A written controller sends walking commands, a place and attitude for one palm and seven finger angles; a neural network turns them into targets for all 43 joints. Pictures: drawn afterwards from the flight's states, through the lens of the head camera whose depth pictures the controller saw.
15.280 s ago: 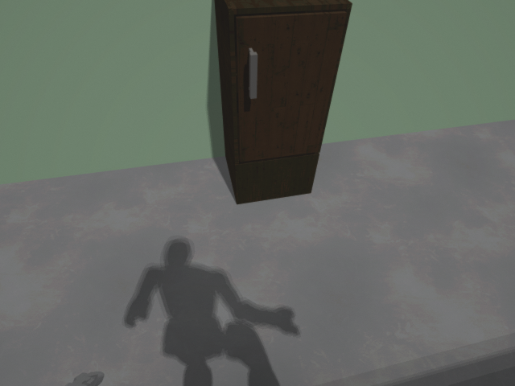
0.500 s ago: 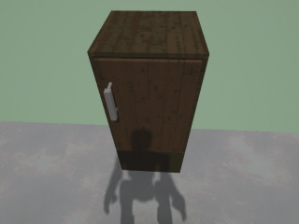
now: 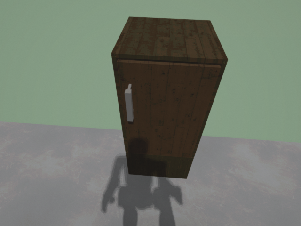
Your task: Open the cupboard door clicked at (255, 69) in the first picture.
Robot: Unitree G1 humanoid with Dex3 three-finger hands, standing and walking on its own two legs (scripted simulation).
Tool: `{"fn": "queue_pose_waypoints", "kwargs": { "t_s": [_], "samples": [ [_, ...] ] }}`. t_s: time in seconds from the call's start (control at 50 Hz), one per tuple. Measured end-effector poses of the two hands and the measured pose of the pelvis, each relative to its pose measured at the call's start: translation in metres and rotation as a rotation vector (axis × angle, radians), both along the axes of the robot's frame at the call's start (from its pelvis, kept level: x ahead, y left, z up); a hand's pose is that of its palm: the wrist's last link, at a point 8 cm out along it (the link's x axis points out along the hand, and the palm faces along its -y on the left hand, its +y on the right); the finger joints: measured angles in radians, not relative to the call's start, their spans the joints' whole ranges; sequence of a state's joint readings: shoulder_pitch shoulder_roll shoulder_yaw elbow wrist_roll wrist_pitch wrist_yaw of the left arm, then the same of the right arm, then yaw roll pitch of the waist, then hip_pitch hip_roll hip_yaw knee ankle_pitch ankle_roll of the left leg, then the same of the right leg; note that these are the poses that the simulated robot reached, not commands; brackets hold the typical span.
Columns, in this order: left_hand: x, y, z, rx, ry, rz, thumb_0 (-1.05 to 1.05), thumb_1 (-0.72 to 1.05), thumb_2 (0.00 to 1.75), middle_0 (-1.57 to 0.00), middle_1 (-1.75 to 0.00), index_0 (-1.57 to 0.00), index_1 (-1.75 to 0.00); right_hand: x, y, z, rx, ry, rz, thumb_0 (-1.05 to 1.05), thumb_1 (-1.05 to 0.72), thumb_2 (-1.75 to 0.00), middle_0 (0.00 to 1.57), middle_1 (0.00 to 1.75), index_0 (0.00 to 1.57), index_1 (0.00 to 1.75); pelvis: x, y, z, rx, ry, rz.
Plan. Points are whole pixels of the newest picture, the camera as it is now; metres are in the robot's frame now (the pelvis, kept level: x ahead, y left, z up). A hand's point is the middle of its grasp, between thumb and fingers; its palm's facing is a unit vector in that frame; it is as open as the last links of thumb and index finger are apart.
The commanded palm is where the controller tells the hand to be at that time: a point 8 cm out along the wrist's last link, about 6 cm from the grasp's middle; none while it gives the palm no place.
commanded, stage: come to a stop and stand still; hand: left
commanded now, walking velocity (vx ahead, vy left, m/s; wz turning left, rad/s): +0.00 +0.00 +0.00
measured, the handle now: (130, 103) +0.58 +0.12 -0.02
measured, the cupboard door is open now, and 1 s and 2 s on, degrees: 0 0 0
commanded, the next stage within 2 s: look again from close up in 0.44 s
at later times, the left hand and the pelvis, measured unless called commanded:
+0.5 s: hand out of the picture -0.04 +0.21 -0.16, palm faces +0.03 -0.98 -0.19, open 7.4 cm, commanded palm none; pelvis +0.00 +0.04 +0.01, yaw +1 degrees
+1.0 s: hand out of the picture +0.05 +0.16 -0.17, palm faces +0.00 -0.98 -0.20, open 7.3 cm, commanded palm none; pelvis +0.04 -0.01 +0.01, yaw +0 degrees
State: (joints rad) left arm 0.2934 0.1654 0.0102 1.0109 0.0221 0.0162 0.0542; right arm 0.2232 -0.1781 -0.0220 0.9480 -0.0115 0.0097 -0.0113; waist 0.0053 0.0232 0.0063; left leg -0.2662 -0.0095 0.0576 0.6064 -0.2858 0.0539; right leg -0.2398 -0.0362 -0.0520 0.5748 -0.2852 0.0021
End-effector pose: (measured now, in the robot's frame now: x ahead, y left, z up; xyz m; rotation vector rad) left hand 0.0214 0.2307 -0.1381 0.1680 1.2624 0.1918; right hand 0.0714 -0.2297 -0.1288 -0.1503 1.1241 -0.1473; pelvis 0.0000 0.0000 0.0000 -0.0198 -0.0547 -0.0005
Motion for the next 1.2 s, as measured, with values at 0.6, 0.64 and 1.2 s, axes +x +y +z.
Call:
{"fn": "queue_pose_waypoints", "kwargs": {
  "t_s": [0.6, 0.64, 1.2],
  "samples": [
    [-0.059, 0.008, 0.003, -0.071, 0.191, 0.009, 0.00, 0.91, 0.90, -0.20, -0.29, -0.20, -0.30, -0.051, 0.032, -0.003, 0.011, 0.191, 0.004, 0.01, -0.91, -0.89, 0.20, 0.30, 0.20, 0.30, 0.003, 0.028, 0.010, 0.023, 0.046, 0.009],
    [-0.052, 0.002, 0.002, -0.076, 0.186, 0.005, 0.00, 0.91, 0.90, -0.20, -0.29, -0.20, -0.30, -0.049, 0.029, -0.003, 0.011, 0.194, 0.001, 0.01, -0.91, -0.89, 0.20, 0.30, 0.20, 0.30, 0.007, 0.025, 0.010, 0.025, 0.049, 0.010],
    [0.049, -0.025, 0.011, -0.022, 0.036, 0.036, 0.01, 0.92, 0.90, -0.20, -0.30, -0.20, -0.30, -0.003, -0.017, -0.004, 0.008, 0.191, -0.014, 0.01, -0.92, -0.89, 0.20, 0.30, 0.20, 0.30, 0.052, -0.022, 0.009, 0.021, 0.069, 0.017]
  ]
}}
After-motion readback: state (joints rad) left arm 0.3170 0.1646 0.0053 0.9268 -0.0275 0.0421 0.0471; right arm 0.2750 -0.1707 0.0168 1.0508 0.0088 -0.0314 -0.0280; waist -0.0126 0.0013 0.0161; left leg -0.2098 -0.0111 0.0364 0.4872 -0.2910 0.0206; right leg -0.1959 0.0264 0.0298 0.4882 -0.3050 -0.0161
